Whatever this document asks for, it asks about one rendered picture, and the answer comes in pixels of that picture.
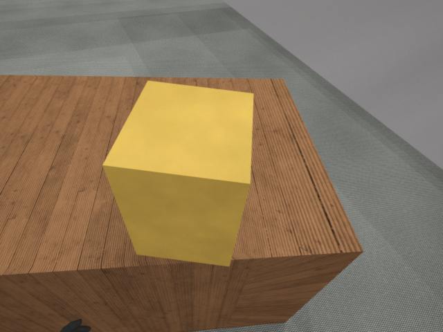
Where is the carton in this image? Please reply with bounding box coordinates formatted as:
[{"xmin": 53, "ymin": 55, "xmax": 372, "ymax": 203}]
[{"xmin": 102, "ymin": 81, "xmax": 254, "ymax": 266}]

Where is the pedestal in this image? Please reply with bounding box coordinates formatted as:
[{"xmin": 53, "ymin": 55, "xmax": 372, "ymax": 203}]
[{"xmin": 0, "ymin": 75, "xmax": 363, "ymax": 332}]

